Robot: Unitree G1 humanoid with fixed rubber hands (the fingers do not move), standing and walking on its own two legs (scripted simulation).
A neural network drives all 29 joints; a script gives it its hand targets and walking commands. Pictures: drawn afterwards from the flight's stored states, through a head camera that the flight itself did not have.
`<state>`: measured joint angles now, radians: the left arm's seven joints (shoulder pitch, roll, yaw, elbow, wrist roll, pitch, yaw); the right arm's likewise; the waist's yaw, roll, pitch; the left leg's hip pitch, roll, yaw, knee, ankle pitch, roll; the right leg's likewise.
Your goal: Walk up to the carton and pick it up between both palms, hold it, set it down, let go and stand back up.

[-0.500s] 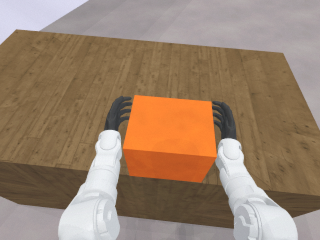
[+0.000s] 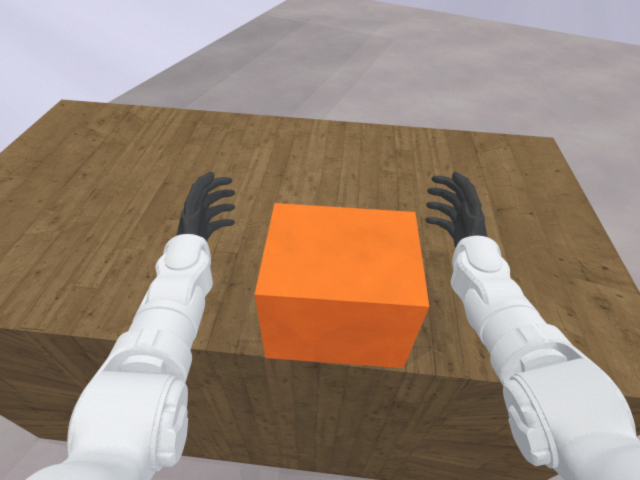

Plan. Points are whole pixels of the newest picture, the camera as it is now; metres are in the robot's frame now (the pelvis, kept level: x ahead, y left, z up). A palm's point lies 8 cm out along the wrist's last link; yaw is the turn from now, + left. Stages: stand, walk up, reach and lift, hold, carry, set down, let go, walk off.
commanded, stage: set down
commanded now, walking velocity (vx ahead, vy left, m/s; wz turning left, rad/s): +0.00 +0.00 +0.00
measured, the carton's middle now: (339, 286) +0.39 +0.00 +0.00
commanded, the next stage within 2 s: none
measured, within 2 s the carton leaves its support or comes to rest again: neither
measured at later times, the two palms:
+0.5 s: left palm (175, 227) +0.38 +0.20 +0.14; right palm (475, 237) +0.38 -0.17 +0.12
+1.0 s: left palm (161, 322) +0.29 +0.21 +0.07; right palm (490, 335) +0.28 -0.18 +0.06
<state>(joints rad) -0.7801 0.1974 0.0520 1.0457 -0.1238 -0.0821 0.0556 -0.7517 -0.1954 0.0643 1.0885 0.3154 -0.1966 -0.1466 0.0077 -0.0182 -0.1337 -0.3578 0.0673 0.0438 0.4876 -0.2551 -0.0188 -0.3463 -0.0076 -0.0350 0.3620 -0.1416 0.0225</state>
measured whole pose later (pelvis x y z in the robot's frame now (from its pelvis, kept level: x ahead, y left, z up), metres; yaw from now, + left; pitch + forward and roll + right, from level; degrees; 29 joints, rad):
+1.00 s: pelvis +0.00 -0.01 +0.01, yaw +1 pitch -4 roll -1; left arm -0.14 0.19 0.11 0.11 -0.12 0.35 -0.01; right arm -0.04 -0.09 0.02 0.18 0.20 0.11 -0.18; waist 0.01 -0.04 0.07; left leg -0.07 0.04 0.04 0.36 -0.21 -0.02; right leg -0.09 -0.03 -0.04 0.32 -0.15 0.02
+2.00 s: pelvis +0.01 -0.01 +0.01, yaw +2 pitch -6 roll -1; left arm 0.12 0.15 0.08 -0.01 -0.07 0.33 -0.06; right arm 0.16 -0.08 0.07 0.18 0.21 -0.04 -0.24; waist 0.04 -0.03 0.12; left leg -0.01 0.06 0.02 0.36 -0.24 -0.04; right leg 0.00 0.01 -0.03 0.26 -0.16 0.01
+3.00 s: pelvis +0.01 -0.01 +0.01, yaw +2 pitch -7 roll -1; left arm 0.22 0.19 0.00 0.50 0.04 0.23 -0.04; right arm 0.14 -0.15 0.05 0.46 -0.01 -0.22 0.02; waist -0.03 -0.06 0.16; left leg 0.01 0.05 0.03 0.34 -0.23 -0.03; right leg -0.02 0.00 -0.01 0.32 -0.19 0.01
